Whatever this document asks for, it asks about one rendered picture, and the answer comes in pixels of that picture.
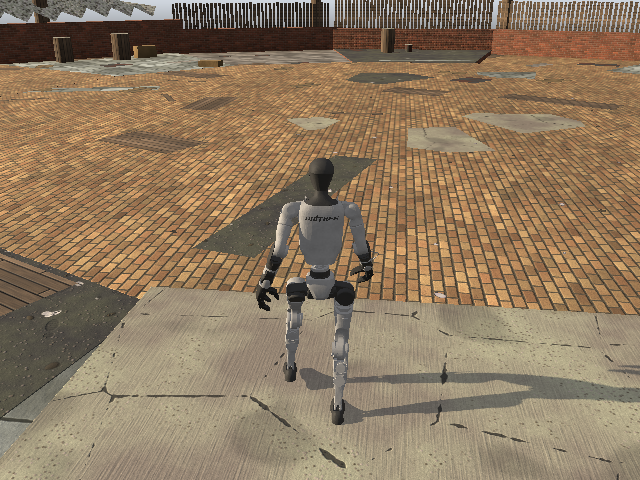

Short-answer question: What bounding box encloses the robot left shin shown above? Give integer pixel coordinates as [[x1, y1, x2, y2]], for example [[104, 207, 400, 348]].
[[285, 312, 299, 370]]

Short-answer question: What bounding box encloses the left robot forearm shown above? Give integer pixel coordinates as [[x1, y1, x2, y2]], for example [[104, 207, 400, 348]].
[[259, 242, 282, 289]]

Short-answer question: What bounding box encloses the right robot forearm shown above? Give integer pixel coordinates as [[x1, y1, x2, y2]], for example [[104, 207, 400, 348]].
[[357, 240, 373, 271]]

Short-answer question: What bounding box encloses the right robot upper arm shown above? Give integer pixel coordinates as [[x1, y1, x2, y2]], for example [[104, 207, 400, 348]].
[[341, 201, 369, 255]]

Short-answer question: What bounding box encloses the left robot hand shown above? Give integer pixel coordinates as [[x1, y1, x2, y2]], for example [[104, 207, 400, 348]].
[[256, 285, 279, 311]]

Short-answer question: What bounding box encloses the right robot thigh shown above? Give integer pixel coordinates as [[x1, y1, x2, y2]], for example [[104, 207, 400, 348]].
[[331, 280, 355, 360]]

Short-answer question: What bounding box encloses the left robot upper arm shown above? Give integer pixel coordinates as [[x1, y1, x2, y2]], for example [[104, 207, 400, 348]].
[[272, 201, 301, 258]]

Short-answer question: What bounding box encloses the right robot hand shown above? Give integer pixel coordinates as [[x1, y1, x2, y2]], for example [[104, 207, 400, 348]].
[[350, 266, 374, 283]]

